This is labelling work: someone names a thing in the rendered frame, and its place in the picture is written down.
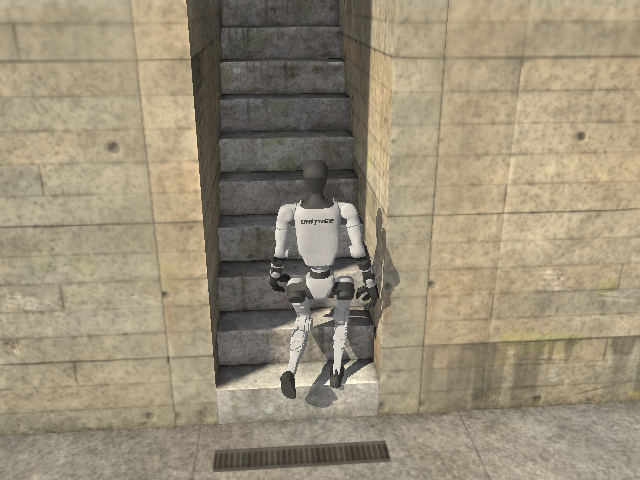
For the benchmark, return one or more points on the right robot thigh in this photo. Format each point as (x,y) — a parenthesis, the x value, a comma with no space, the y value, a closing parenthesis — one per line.
(344,291)

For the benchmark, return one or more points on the right robot upper arm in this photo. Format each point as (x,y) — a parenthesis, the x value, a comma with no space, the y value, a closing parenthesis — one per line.
(348,211)

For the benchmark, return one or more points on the robot left hand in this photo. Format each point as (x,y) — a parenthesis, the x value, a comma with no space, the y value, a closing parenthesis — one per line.
(273,282)

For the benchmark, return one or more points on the robot right hand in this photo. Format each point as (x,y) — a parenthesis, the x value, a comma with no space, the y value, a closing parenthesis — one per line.
(372,293)

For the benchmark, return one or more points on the left robot forearm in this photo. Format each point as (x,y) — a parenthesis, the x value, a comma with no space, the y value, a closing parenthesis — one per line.
(276,265)

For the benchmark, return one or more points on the left robot upper arm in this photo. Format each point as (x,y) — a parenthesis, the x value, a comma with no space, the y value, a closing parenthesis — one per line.
(286,214)

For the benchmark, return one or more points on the right robot forearm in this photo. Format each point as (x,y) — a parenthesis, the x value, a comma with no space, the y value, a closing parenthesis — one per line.
(366,269)

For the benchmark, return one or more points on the robot thigh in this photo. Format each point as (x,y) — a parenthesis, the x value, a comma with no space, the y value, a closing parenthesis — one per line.
(297,294)
(344,291)

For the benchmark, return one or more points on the left robot thigh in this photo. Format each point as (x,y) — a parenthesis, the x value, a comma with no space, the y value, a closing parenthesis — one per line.
(297,294)

